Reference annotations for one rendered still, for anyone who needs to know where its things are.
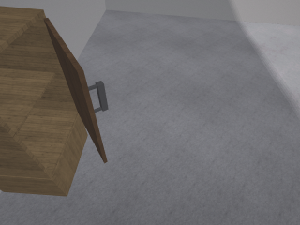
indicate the cupboard door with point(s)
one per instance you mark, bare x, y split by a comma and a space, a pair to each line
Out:
78, 87

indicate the handle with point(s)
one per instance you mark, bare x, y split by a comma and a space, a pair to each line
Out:
101, 93

